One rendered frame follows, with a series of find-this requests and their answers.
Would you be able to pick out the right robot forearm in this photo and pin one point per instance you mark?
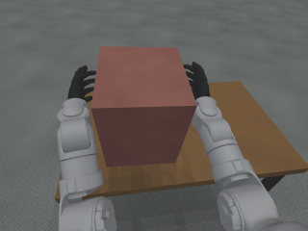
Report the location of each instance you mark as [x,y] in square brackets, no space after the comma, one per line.
[229,167]

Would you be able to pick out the robot left hand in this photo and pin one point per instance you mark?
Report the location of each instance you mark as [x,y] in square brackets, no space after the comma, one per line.
[78,83]

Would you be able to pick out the right robot upper arm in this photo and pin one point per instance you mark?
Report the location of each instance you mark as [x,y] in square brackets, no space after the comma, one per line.
[250,208]

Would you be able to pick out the robot right hand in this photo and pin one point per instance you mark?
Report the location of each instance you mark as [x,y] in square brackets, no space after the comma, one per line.
[199,83]

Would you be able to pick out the left robot forearm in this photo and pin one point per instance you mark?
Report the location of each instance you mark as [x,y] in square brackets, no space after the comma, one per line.
[77,153]

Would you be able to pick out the table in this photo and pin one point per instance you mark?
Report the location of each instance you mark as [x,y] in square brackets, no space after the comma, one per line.
[269,153]

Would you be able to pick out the left robot upper arm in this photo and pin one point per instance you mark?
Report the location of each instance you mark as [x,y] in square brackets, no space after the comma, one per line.
[92,214]

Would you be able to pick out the carton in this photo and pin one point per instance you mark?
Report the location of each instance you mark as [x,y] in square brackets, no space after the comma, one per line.
[142,105]

